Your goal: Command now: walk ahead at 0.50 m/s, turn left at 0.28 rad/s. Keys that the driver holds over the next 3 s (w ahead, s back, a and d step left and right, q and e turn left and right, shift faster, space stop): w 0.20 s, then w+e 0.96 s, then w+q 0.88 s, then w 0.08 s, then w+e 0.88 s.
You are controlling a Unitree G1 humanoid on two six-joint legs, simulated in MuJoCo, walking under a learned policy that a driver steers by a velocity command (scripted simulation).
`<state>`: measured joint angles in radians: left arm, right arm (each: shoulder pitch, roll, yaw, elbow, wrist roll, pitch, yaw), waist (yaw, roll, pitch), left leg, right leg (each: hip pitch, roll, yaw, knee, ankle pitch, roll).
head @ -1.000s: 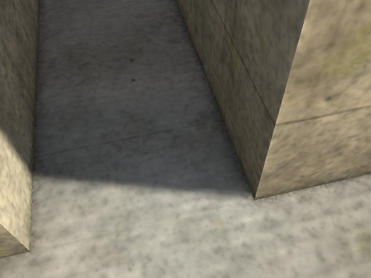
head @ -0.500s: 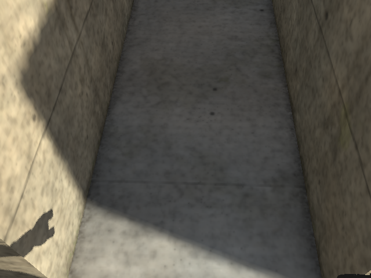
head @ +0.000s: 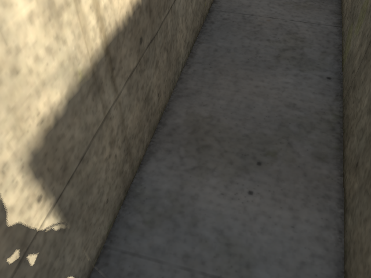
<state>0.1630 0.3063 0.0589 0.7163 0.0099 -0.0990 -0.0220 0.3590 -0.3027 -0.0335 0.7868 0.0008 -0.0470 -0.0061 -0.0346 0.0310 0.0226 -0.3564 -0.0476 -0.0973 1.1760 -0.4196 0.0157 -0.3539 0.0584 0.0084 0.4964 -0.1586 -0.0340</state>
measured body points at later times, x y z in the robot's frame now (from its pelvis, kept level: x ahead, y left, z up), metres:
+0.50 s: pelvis +0.25 +0.03 +0.01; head +0.28 +0.05 +0.46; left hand +0.32 +0.31 -0.13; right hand +0.39 -0.25 -0.08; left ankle +0.30 +0.15 -0.73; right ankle +0.15 -0.11 -0.65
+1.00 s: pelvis +0.49 -0.10 +0.00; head +0.52 -0.12 +0.44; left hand +0.69 +0.13 -0.10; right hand +0.50 -0.41 -0.12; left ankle +0.47 +0.10 -0.63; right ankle +0.50 -0.18 -0.73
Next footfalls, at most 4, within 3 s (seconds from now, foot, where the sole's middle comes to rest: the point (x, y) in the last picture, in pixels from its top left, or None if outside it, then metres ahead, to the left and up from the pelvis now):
0.36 left None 0.34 0.15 -0.77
0.86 right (245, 261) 0.54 -0.19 -0.77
1.36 left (221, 178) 0.90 -0.14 -0.77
1.82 right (280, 140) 1.09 -0.43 -0.77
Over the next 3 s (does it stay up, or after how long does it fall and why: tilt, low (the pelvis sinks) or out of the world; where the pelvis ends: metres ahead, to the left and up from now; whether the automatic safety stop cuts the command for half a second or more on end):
stays up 1.62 -0.45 0.00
